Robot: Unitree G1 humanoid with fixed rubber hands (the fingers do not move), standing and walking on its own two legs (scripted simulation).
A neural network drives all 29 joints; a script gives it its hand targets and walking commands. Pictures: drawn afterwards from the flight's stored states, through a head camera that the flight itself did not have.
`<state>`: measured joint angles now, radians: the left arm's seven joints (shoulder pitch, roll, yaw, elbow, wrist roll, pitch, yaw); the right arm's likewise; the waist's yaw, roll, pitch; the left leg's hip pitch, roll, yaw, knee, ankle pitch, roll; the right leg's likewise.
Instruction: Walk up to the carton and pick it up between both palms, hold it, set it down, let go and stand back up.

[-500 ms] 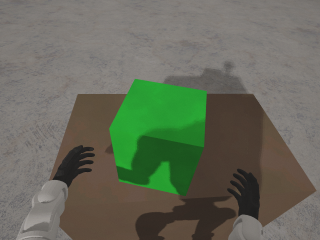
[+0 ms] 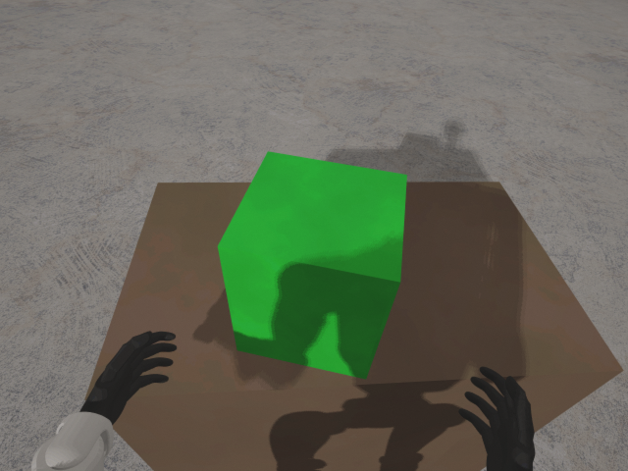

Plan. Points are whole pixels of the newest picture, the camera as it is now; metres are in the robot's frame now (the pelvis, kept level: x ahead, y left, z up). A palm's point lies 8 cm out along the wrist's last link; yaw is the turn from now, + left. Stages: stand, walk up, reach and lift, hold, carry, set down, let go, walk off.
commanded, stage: set down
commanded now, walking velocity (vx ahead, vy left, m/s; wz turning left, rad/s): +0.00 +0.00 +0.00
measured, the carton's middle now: (317, 267) +0.42 +0.00 +0.02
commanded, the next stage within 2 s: none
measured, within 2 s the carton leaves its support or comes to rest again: neither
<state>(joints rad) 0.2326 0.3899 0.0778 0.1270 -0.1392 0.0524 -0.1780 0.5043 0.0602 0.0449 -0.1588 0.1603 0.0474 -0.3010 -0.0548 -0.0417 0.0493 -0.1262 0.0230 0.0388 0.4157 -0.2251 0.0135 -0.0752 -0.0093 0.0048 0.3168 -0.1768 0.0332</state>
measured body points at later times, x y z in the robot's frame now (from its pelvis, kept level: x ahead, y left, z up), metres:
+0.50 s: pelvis +0.02 +0.00 +0.00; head +0.03 +0.02 +0.45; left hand +0.22 +0.24 +0.00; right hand +0.17 -0.20 +0.02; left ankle +0.01 +0.10 -0.75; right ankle +0.00 -0.14 -0.75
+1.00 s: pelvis +0.01 +0.00 +0.00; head +0.02 +0.01 +0.45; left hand +0.20 +0.23 -0.03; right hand +0.17 -0.20 -0.02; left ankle +0.01 +0.10 -0.75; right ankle +0.00 -0.14 -0.75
